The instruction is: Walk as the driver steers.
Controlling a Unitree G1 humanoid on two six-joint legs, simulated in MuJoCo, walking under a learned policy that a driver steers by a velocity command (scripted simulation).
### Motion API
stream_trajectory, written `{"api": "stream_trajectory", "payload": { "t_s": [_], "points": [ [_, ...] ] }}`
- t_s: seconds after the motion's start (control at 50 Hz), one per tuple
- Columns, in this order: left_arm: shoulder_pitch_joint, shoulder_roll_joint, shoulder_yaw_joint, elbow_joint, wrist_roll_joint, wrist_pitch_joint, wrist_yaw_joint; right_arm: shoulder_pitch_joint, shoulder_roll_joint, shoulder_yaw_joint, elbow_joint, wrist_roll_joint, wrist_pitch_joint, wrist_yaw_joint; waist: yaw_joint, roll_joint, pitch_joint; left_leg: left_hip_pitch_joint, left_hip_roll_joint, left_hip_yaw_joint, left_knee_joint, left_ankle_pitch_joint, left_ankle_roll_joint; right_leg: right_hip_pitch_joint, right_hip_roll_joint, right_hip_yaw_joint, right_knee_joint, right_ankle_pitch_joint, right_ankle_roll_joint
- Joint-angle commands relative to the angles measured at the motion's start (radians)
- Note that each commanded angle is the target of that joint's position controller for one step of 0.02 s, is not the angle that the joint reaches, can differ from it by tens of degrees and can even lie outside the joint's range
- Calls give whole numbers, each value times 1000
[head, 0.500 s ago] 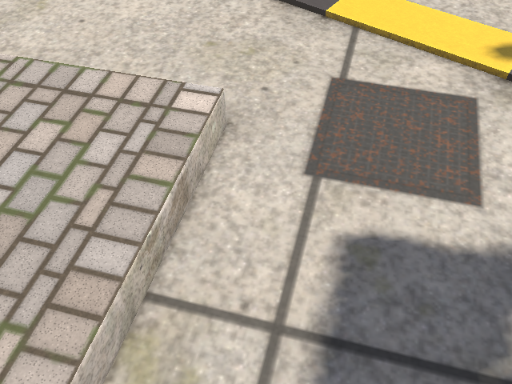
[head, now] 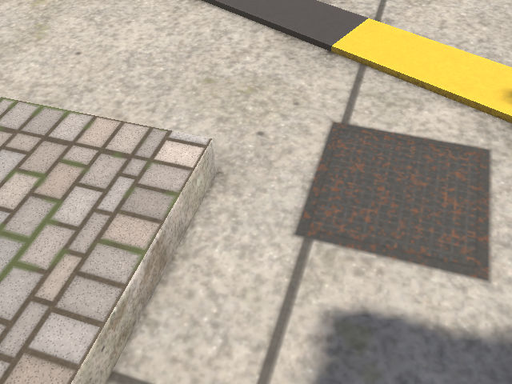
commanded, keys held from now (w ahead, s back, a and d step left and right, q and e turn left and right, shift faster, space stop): w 0.04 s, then no key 0.24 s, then e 0.20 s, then w+e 0.52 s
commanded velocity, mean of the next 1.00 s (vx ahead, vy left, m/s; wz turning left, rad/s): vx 0.29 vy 0.00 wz -0.30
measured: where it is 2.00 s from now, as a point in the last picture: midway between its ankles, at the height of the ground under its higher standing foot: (381, 295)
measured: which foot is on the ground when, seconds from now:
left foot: up 0.00-0.26, down 0.28-0.74, up 0.76-1.00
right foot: down 0.00-0.30, up 0.32-0.74, down 0.76-1.00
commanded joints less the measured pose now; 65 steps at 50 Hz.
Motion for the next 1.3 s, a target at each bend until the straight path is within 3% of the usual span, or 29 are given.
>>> {"api": "stream_trajectory", "payload": {
  "t_s": [0.02, 0.12, 0.2, 0.26, 0.28, 0.3, 0.32, 0.34, 0.36, 0.4, 0.44, 0.58, 0.72, 0.74, 0.76, 0.78, 0.8, 0.82, 0.84, 0.88, 1.02, 1.1, 1.16, 1.2, 1.22, 1.24, 1.26, 1.28, 1.3],
  "points": [
    [-26, 162, 34, -47, -4, -11, 23, -23, -59, -20, -49, -10, -2, 2, -27, -72, 46, -132, 33, -42, -153, 133, -27, 40, -280, 250, -231, 11, -126],
    [19, 156, 26, -17, -3, 9, 38, -162, -8, 3, -92, -16, -17, 22, 13, -78, 59, -2, -28, 32, -415, 298, -44, 22, -218, 87, -179, 347, -88],
    [49, 166, 26, 13, -8, 36, 38, -209, -19, 10, -113, -15, -20, 44, 26, -103, 36, 59, -68, 42, -507, 263, -22, 122, -245, 79, -72, 490, -89],
    [-6, 192, 36, 11, -17, 52, 44, -86, -86, -11, -82, -29, -33, 46, -59, -130, -35, 206, -107, 46, -584, 206, 29, 190, -251, 108, 94, 650, -57],
    [3, 182, 32, 12, -14, 53, 43, 16, -129, -26, -46, -39, -40, 39, -101, -95, -102, 359, -102, 49, -639, 391, 54, 175, -194, 84, 234, 649, -22],
    [60, 134, 13, -3, 8, 43, 40, 109, -197, -38, -30, -66, -40, 30, -92, 6, -251, 677, 59, -92, -514, 842, 118, -16, -133, 79, 446, 359, 21],
    [208, 22, -22, 29, 2, 39, 31, 136, -182, -28, -16, -66, -20, 25, -44, 202, -408, 950, 301, -351, -493, 1029, 309, -280, 2, 80, 770, -427, 89],
    [179, 111, 0, 44, -29, 42, 32, 149, -116, -12, -27, -45, -6, 30, -87, 115, -458, 908, 302, -405, -553, 814, 319, -327, -4, 195, 897, -596, 99],
    [59, 184, 23, -1, -53, 50, 39, 63, -124, -13, -49, -27, 3, 24, -89, 72, -315, 781, 265, -319, -620, 598, 275, -413, -40, 171, 947, -555, 102],
    [-16, 171, 36, -17, -42, 88, 66, -77, -76, 5, -69, -31, 13, 8, -39, 4, -146, 510, 197, -204, -737, 222, 209, -400, -109, 142, 873, -417, 120],
    [11, 128, 36, -28, -29, 122, 79, -125, -81, 1, -59, -47, 21, 1, 0, 77, -85, 323, 152, -119, -816, 54, 190, -285, -122, 108, 801, -344, 135],
    [-27, 132, 57, -84, -22, 124, 61, -135, -154, -34, -57, -11, 15, -30, 4, 98, -110, 309, 197, -45, -937, -304, 185, -254, -158, 51, 595, -204, 88],
    [82, 118, 77, -23, -28, 119, 33, -166, -149, -43, -78, 16, 42, -12, 68, 33, -51, 295, 154, 88, -814, -476, 81, -47, -87, -84, 213, -170, -21],
    [170, 128, 85, 19, -31, 116, 33, -176, -106, -33, -82, 11, 49, -9, 92, -49, -31, 240, 95, 144, -647, -491, 48, 20, -78, -45, 127, -221, -55],
    [239, 174, 96, 31, -29, 107, 41, -198, -34, -16, -96, 0, 51, 6, 99, -260, 2, 39, 3, 231, -273, -465, -13, 102, -263, 269, -8, -390, -137],
    [195, 267, 99, -25, -16, 78, 33, -249, -12, -10, -150, 5, 32, 14, 59, -298, 66, -260, -119, 101, -91, -432, -35, 117, -410, 735, -161, -661, -261],
    [114, 268, 100, -57, 0, 45, 32, -294, -72, -20, -167, 21, 2, 23, 38, -216, 99, -325, -87, -16, -39, -333, -12, 99, -433, 766, -236, -659, -264],
    [54, 246, 94, -76, -8, 24, 38, -269, -116, -31, -156, 21, -19, 29, -1, -211, 108, -344, -66, -31, -59, -211, -4, 120, -410, 679, -221, -528, -221],
    [41, 210, 85, -81, -21, 18, 39, -249, -130, -38, -128, 0, -32, 27, -10, -174, 80, -305, -47, -29, -88, -134, -10, 136, -372, 576, -190, -380, -175],
    [72, 156, 69, -77, -26, 21, 46, -268, -112, -41, -113, -21, -42, 27, -4, -141, 35, -225, -51, -23, -180, -14, -30, 146, -312, 450, -172, -185, -127],
    [187, 159, 73, -67, -25, 28, 68, -398, -31, -19, -150, -2, -44, 46, 51, -177, 47, -88, -115, 1, -445, 190, -64, 111, -242, 327, -139, 36, -101],
    [214, 162, 81, -65, -36, 39, 66, -450, -40, -12, -189, 0, -58, 64, 70, -183, 80, -64, -119, 0, -524, 163, -61, 139, -264, 367, -85, 77, -98],
    [163, 181, 91, -82, -35, 52, 71, -363, -84, -26, -178, 3, -71, 67, 14, -227, 60, 105, -132, 7, -550, 114, -40, 108, -277, 384, -24, 201, -72],
    [115, 164, 85, -104, -28, 54, 68, -132, -147, -58, -117, 1, -74, 54, -101, -227, -68, 399, -150, 33, -580, 106, 12, 74, -210, 330, 196, 485, -31],
    [90, 139, 73, -134, -11, 52, 63, 65, -194, -71, -82, -18, -73, 47, -183, -168, -236, 708, -25, -84, -526, 58, 72, -72, -156, 300, 455, 373, -2],
    [232, 9, 42, -150, -20, 35, 58, 196, -275, -90, -51, -36, -61, 43, -127, 173, -423, 1085, 241, -548, -579, -157, 224, -439, -4, 223, 836, -148, 70],
    [287, 55, 44, -120, -61, 21, 57, 198, -196, -67, -30, -24, -59, 55, -116, 308, -433, 1074, 292, -814, -756, -308, 255, -561, -10, 276, 1002, -409, 64],
    [190, 130, 61, -126, -78, 17, 57, 119, -119, -49, -34, -10, -55, 51, -115, 204, -234, 929, 250, -658, -769, -345, 215, -637, -66, 256, 1065, -352, 54],
    [84, 151, 61, -149, -65, 14, 58, 49, -82, -38, -48, -10, -50, 46, -111, 82, -126, 761, 208, -490, -771, -250, 189, -616, -113, 212, 1043, -274, 43]
  ]
}}
Velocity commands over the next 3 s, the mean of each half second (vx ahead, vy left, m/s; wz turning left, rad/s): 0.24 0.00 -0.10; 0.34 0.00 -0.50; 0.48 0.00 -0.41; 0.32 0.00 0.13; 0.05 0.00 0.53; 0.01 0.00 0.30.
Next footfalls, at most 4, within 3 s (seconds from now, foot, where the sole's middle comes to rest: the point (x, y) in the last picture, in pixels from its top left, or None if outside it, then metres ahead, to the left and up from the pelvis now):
0.28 left None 0.33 0.13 -0.78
0.76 right None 0.23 -0.10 -0.78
1.22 left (289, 343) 0.64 -0.01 -0.78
1.68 right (423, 314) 0.74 -0.38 -0.78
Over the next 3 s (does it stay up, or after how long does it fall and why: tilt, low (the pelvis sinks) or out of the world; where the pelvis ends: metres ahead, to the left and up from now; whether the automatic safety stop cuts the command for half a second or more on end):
stays up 0.83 -0.29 -0.01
